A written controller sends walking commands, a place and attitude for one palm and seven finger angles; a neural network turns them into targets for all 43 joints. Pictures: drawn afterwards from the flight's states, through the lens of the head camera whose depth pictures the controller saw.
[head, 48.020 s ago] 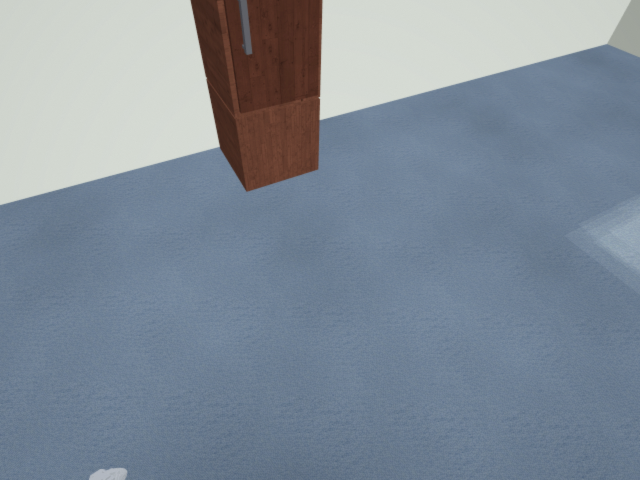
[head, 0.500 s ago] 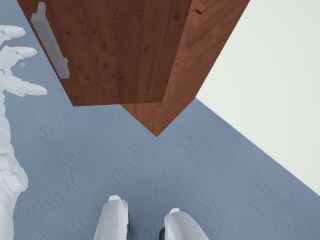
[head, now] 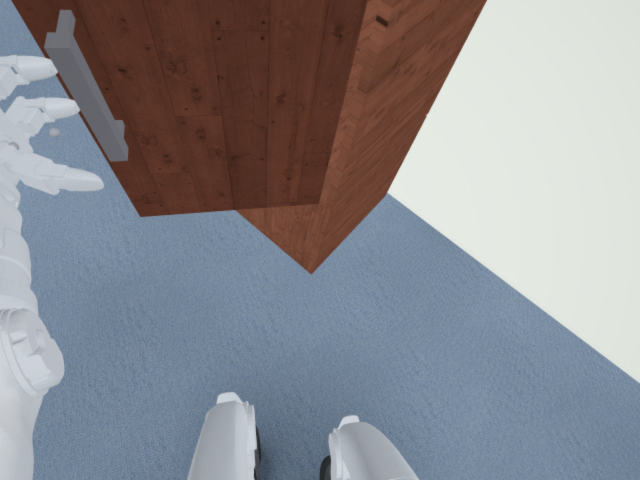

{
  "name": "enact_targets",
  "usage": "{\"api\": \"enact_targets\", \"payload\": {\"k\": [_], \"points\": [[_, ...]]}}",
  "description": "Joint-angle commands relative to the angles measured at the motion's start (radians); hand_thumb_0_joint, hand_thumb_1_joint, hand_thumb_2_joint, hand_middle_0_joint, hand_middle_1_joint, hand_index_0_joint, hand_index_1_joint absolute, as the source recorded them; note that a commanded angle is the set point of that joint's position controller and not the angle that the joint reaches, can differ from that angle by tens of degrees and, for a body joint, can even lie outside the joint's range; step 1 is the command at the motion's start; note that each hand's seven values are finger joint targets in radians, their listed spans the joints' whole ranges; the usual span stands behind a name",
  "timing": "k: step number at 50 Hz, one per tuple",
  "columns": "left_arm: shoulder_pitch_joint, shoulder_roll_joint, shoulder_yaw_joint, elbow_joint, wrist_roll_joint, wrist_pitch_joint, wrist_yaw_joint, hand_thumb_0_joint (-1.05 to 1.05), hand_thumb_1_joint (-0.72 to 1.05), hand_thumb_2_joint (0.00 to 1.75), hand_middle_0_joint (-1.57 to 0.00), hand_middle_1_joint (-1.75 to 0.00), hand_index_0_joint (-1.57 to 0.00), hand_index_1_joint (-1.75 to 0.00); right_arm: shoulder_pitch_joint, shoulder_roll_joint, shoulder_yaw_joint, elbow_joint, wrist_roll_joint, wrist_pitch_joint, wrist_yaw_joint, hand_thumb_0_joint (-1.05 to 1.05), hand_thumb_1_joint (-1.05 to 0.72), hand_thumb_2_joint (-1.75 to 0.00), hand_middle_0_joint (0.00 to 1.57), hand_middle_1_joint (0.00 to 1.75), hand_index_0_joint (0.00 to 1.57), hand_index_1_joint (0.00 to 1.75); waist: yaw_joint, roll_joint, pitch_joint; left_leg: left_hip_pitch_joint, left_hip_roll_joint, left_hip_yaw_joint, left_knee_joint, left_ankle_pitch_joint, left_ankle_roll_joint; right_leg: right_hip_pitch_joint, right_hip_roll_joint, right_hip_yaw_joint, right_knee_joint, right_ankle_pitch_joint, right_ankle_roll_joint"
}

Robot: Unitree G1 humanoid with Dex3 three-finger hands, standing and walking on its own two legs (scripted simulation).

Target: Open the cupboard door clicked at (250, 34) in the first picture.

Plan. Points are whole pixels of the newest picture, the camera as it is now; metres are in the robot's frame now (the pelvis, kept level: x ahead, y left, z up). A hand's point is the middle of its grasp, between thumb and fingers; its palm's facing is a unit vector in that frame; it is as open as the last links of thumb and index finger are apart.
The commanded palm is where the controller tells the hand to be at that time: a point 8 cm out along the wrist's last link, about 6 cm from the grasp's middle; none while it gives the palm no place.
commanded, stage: slide the fingers in behind the handle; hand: left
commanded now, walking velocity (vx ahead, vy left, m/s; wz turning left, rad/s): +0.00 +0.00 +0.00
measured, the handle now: (95, 94) +0.55 +0.25 +0.08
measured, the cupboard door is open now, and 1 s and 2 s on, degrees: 49 49 49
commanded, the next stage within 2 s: close the thumb around the handle in 1.32 s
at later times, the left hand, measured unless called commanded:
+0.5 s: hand (93, 130) +0.50 +0.24 +0.08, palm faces +0.11 -0.99 +0.00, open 14.0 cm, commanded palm +0.48 +0.27 +0.08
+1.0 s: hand (120, 130) +0.50 +0.21 +0.07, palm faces +0.11 -0.99 +0.01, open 13.9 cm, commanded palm +0.48 +0.25 +0.08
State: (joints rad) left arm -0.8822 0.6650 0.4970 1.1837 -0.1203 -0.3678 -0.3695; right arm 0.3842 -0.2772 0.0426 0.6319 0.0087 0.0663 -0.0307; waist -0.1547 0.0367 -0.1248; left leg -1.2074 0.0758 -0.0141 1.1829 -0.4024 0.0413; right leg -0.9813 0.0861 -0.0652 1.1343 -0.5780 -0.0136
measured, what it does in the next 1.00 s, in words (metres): stands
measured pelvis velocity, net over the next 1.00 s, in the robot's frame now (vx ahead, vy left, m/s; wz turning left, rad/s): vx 0.01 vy -0.01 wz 0.01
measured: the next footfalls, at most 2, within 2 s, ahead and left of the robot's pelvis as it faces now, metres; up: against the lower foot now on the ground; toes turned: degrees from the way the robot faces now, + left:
none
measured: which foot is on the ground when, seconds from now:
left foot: down 0.00-1.00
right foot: down 0.00-1.00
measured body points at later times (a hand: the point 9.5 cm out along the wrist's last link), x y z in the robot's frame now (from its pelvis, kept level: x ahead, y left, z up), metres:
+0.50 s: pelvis +0.00 -0.01 +0.00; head +0.13 +0.03 +0.43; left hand +0.49 +0.29 +0.08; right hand +0.03 -0.28 -0.10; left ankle +0.07 +0.09 -0.64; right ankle -0.02 -0.12 -0.64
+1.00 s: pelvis +0.01 -0.01 +0.00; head +0.13 +0.02 +0.43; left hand +0.49 +0.27 +0.08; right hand +0.03 -0.28 -0.11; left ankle +0.07 +0.09 -0.64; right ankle -0.02 -0.12 -0.64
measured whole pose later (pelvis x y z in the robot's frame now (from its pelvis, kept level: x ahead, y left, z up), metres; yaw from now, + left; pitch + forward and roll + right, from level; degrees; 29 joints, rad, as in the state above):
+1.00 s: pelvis +0.01 -0.01 +0.00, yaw +1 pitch +23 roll -5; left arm -0.86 0.49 0.41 1.14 -0.09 -0.41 -0.21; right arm 0.38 -0.26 0.02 0.65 -0.01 0.07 0.01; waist -0.15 0.04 -0.14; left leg -1.17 0.07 -0.01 1.17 -0.41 0.03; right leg -0.95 0.08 -0.06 1.13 -0.59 -0.03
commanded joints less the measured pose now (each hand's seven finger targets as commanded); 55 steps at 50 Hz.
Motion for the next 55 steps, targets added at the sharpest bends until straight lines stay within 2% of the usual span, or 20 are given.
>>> {"api": "enact_targets", "payload": {"k": [1, 3, 7, 9, 10, 12, 17, 21, 23, 25, 27, 31, 35, 37, 39, 41, 43, 46, 48, 55], "points": [[-0.391, 0.262, 0.008, -0.248, -0.02, -0.084, 0.019, 0.0, -0.5, 0.3, -0.3, -1.2, -0.3, -1.2, 0.154, -0.201, -0.078, -0.038, -0.008, -0.01, -0.007, 0.0, -0.9, -0.9, 0.2, 0.3, 0.2, 0.3, 0.004, 0.192, -0.491, 0.719, 0.0, -0.105, -0.112, 0.291, -0.009, -0.095, 0.004, 0.017, -0.162, 0.268, -0.016], [-0.375, 0.247, 0.005, -0.263, -0.022, -0.086, 0.023, 0.0, -0.5, 0.3, -0.3, -1.2, -0.3, -1.2, 0.152, -0.199, -0.081, -0.038, -0.008, -0.009, -0.004, 0.0, -0.9, -0.9, 0.2, 0.3, 0.2, 0.3, 0.014, 0.191, -0.503, 0.724, -0.002, -0.103, -0.114, 0.288, -0.009, -0.079, 0.004, 0.018, -0.165, 0.269, -0.017], [-0.388, 0.171, -0.045, -0.239, -0.021, -0.079, 0.039, 0.0, -0.5, 0.3, -0.3, -1.2, -0.3, -1.2, 0.15, -0.192, -0.083, -0.033, -0.006, -0.008, -0.001, 0.0, -0.9, -0.9, 0.2, 0.3, 0.2, 0.3, -0.007, 0.16, -0.451, 0.714, -0.004, -0.106, -0.123, 0.259, -0.008, -0.102, 0.003, 0.014, -0.175, 0.253, -0.014], [-0.413, 0.185, -0.031, -0.239, -0.024, -0.082, 0.054, 0.0, -0.5, 0.3, -0.3, -1.2, -0.3, -1.2, 0.153, -0.194, -0.081, -0.03, -0.01, -0.011, -0.001, 0.0, -0.9, -0.9, 0.2, 0.3, 0.2, 0.3, -0.012, 0.152, -0.439, 0.694, -0.008, -0.104, -0.121, 0.245, -0.003, -0.092, 0.002, 0.02, -0.178, 0.249, -0.016], [-0.397, 0.221, -0.002, -0.226, -0.016, -0.084, 0.062, 0.0, -0.5, 0.3, -0.3, -1.2, -0.3, -1.2, 0.15, -0.198, -0.082, -0.029, -0.009, -0.01, -0.002, 0.0, -0.9, -0.9, 0.2, 0.3, 0.2, 0.3, 0.002, 0.147, -0.454, 0.689, -0.006, -0.101, -0.121, 0.245, -0.006, -0.083, 0.001, 0.021, -0.174, 0.248, -0.015], [-0.427, 0.195, -0.034, -0.228, -0.007, -0.09, 0.073, 0.0, -0.5, 0.3, -0.3, -1.2, -0.3, -1.2, 0.144, -0.191, -0.078, -0.031, -0.01, -0.011, -0.001, 0.0, -0.9, -0.9, 0.2, 0.3, 0.2, 0.3, -0.012, 0.153, -0.436, 0.675, -0.008, -0.098, -0.117, 0.234, -0.005, -0.09, -0.001, 0.024, -0.174, 0.244, -0.013], [-0.427, 0.179, -0.04, -0.228, 0.0, -0.108, 0.089, 0.0, -0.5, 0.3, -0.3, -1.2, -0.3, -1.2, 0.143, -0.188, -0.08, -0.032, -0.014, -0.011, 0.004, 0.0, -0.9, -0.9, 0.2, 0.3, 0.2, 0.3, -0.008, 0.176, -0.472, 0.696, -0.008, -0.099, -0.108, 0.258, -0.008, -0.092, -0.001, 0.025, -0.163, 0.258, -0.015], [-0.405, 0.163, -0.05, -0.201, -0.005, -0.089, 0.09, 0.0, -0.5, 0.3, -0.3, -1.2, -0.3, -1.2, 0.142, -0.187, -0.077, -0.04, -0.012, -0.007, 0.007, 0.0, -0.9, -0.9, 0.2, 0.3, 0.2, 0.3, -0.013, 0.139, -0.456, 0.65, -0.013, -0.085, -0.102, 0.26, -0.001, -0.058, -0.002, 0.032, -0.17, 0.283, -0.009], [-0.411, 0.19, -0.029, -0.212, -0.001, -0.086, 0.095, 0.0, -0.5, 0.3, -0.3, -1.2, -0.3, -1.2, 0.147, -0.187, -0.079, -0.038, -0.011, -0.006, 0.007, 0.0, -0.9, -0.9, 0.2, 0.3, 0.2, 0.3, -0.004, 0.132, -0.465, 0.639, -0.014, -0.08, -0.099, 0.261, -0.001, -0.033, -0.001, 0.035, -0.169, 0.293, -0.009], [-0.431, 0.148, -0.055, -0.238, -0.001, -0.096, 0.101, 0.0, -0.5, 0.3, -0.3, -1.2, -0.3, -1.2, 0.143, -0.181, -0.08, -0.036, -0.012, -0.009, 0.01, 0.0, -0.9, -0.9, 0.2, 0.3, 0.2, 0.3, -0.01, 0.149, -0.496, 0.664, -0.014, -0.081, -0.09, 0.283, -0.001, -0.049, -0.001, 0.035, -0.16, 0.307, -0.009], [-0.423, 0.15, -0.055, -0.21, 0.0, -0.089, 0.109, 0.0, -0.5, 0.3, -0.3, -1.2, -0.3, -1.2, 0.149, -0.184, -0.08, -0.032, -0.012, -0.006, 0.01, 0.0, -0.9, -0.9, 0.2, 0.3, 0.2, 0.3, -0.018, 0.127, -0.453, 0.636, -0.015, -0.08, -0.096, 0.249, 0.001, -0.053, 0.0, 0.037, -0.172, 0.283, -0.007], [-0.441, 0.138, -0.071, -0.196, -0.001, -0.085, 0.107, 0.0, -0.5, 0.3, -0.3, -1.2, -0.3, -1.2, 0.15, -0.182, -0.079, -0.023, -0.013, -0.01, 0.01, 0.0, -0.9, -0.9, 0.2, 0.3, 0.2, 0.3, -0.028, 0.124, -0.449, 0.607, -0.017, -0.074, -0.086, 0.236, 0.004, -0.043, -0.001, 0.044, -0.174, 0.289, -0.005], [-0.434, 0.128, -0.07, -0.223, -0.002, -0.088, 0.102, 0.0, -0.5, 0.3, -0.3, -1.2, -0.3, -1.2, 0.158, -0.178, -0.083, -0.018, -0.013, -0.012, 0.013, 0.0, -0.9, -0.9, 0.2, 0.3, 0.2, 0.3, -0.016, 0.148, -0.5, 0.648, -0.017, -0.075, -0.081, 0.294, 0.002, -0.037, 0.0, 0.041, -0.161, 0.334, -0.01], [-0.429, 0.11, -0.082, -0.222, -0.007, -0.082, 0.1, 0.0, -0.5, 0.3, -0.3, -1.2, -0.3, -1.2, 0.159, -0.178, -0.085, -0.016, -0.014, -0.011, 0.014, 0.0, -0.9, -0.9, 0.2, 0.3, 0.2, 0.3, -0.024, 0.131, -0.478, 0.64, -0.016, -0.075, -0.081, 0.284, 0.002, -0.038, 0.0, 0.039, -0.167, 0.329, -0.007], [-0.46, 0.084, -0.099, -0.257, -0.013, -0.091, 0.104, 0.0, -0.5, 0.3, -0.3, -1.2, -0.3, -1.2, 0.159, -0.174, -0.085, -0.017, -0.017, -0.014, 0.016, 0.0, -0.9, -0.9, 0.2, 0.3, 0.2, 0.3, -0.024, 0.168, -0.484, 0.666, -0.018, -0.08, -0.083, 0.29, 0.002, -0.054, 0.0, 0.037, -0.164, 0.322, -0.012], [-0.436, 0.102, -0.074, -0.276, -0.013, -0.096, 0.117, 0.0, -0.5, 0.3, -0.3, -1.2, -0.3, -1.2, 0.158, -0.176, -0.09, -0.019, -0.018, -0.014, 0.019, 0.0, -0.9, -0.9, 0.2, 0.3, 0.2, 0.3, -0.007, 0.175, -0.52, 0.692, -0.017, -0.082, -0.087, 0.312, -0.003, -0.041, 0.001, 0.035, -0.161, 0.333, -0.014], [-0.421, 0.068, -0.091, -0.255, -0.009, -0.092, 0.131, 0.0, -0.5, 0.3, -0.3, -1.2, -0.3, -1.2, 0.155, -0.171, -0.088, -0.019, -0.018, -0.013, 0.024, 0.0, -0.9, -0.9, 0.2, 0.3, 0.2, 0.3, -0.013, 0.144, -0.483, 0.681, -0.017, -0.085, -0.097, 0.296, -0.003, -0.049, 0.003, 0.026, -0.166, 0.317, -0.013], [-0.421, 0.069, -0.08, -0.267, 0.004, -0.101, 0.163, 0.0, -0.5, 0.3, -0.3, -1.2, -0.3, -1.2, 0.157, -0.171, -0.091, -0.021, -0.023, -0.012, 0.028, 0.0, -0.9, -0.9, 0.2, 0.3, 0.2, 0.3, -0.005, 0.159, -0.498, 0.698, -0.017, -0.086, -0.1, 0.309, -0.007, -0.05, 0.001, 0.025, -0.162, 0.321, -0.014], [-0.394, 0.116, -0.041, -0.267, 0.013, -0.107, 0.179, 0.0, -0.5, 0.3, -0.3, -1.2, -0.3, -1.2, 0.155, -0.174, -0.091, -0.026, -0.023, -0.008, 0.029, 0.0, -0.9, -0.9, 0.2, 0.3, 0.2, 0.3, 0.008, 0.138, -0.503, 0.675, -0.02, -0.077, -0.098, 0.307, -0.005, -0.018, 0.001, 0.032, -0.163, 0.334, -0.012], [-0.396, 0.064, -0.08, -0.254, 0.013, -0.129, 0.175, 0.0, -0.5, 0.3, -0.3, -1.2, -0.3, -1.2, 0.148, -0.171, -0.092, -0.028, -0.022, -0.002, 0.033, 0.0, -0.9, -0.9, 0.2, 0.3, 0.2, 0.3, -0.008, 0.126, -0.481, 0.688, -0.019, -0.08, -0.102, 0.312, -0.006, -0.034, 0.002, 0.031, -0.164, 0.342, -0.011]]}}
